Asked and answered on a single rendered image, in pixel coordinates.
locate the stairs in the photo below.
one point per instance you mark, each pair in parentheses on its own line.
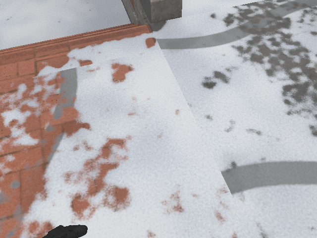
(68,38)

